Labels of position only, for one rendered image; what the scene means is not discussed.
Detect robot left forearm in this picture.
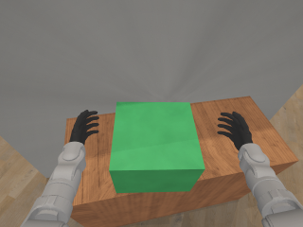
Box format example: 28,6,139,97
20,141,86,227

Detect pedestal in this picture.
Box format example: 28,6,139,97
64,96,299,227

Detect robot right forearm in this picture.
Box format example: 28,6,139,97
238,143,303,218

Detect carton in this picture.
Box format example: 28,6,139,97
109,101,205,193

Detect left robot hand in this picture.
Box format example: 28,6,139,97
69,110,99,145

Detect right robot hand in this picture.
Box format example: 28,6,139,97
217,112,253,150

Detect robot right upper arm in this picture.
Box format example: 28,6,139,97
261,208,303,227

